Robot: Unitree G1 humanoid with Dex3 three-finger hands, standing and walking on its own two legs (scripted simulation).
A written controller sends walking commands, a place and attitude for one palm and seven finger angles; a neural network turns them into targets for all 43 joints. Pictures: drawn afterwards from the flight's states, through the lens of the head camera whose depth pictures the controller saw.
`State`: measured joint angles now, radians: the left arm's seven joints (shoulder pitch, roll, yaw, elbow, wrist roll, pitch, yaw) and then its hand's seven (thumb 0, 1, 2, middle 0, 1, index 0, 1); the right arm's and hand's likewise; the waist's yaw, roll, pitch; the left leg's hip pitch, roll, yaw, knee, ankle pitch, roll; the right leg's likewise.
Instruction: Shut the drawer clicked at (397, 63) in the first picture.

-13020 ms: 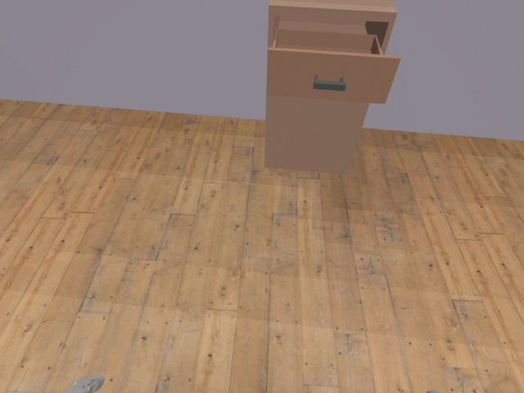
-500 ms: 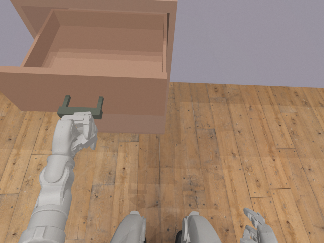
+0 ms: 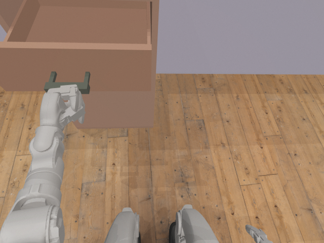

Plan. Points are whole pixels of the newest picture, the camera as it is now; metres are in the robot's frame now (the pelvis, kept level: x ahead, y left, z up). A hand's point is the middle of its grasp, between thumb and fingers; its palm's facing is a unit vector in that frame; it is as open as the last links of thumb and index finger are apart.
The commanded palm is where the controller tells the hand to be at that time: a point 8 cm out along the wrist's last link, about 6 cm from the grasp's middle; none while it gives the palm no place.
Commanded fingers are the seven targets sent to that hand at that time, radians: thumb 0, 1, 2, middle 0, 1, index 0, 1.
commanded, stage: push the drawer shut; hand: left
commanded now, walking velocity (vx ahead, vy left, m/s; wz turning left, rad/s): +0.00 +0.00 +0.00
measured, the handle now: (69, 81) +0.50 +0.24 +0.04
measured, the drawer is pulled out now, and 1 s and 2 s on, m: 0.19 0.07 0.00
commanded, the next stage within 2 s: pull the fist back off the drawer in 1.90 s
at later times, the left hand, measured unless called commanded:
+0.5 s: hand (86, 90) +0.48 +0.19 +0.04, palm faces +0.03 -1.00 -0.04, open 3.3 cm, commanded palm +0.47 +0.24 +0.04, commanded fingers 0.00 0.90 0.90 -1.40 -1.60 -1.40 -1.60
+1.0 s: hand (88, 71) +0.54 +0.19 +0.04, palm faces +0.03 -1.00 -0.04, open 3.3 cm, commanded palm +0.54 +0.23 +0.04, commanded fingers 0.00 0.90 0.90 -1.40 -1.60 -1.40 -1.60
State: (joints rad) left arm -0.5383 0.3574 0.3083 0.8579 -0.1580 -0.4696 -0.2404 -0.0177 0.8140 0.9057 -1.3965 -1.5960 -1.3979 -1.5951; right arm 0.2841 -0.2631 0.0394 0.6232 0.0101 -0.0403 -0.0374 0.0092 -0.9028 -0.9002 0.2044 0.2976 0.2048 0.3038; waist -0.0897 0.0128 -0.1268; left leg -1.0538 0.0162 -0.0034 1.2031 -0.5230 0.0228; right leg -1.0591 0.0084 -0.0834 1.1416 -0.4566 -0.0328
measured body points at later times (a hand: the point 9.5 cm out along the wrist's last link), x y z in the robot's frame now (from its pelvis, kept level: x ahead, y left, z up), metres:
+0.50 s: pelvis +0.00 +0.01 +0.00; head +0.14 +0.02 +0.43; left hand +0.47 +0.25 +0.04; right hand +0.05 -0.25 -0.12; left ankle +0.02 +0.10 -0.64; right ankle +0.05 -0.10 -0.64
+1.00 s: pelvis +0.00 +0.01 -0.02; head +0.17 +0.03 +0.40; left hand +0.53 +0.25 +0.04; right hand +0.00 -0.26 -0.12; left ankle +0.02 +0.10 -0.64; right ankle +0.05 -0.11 -0.64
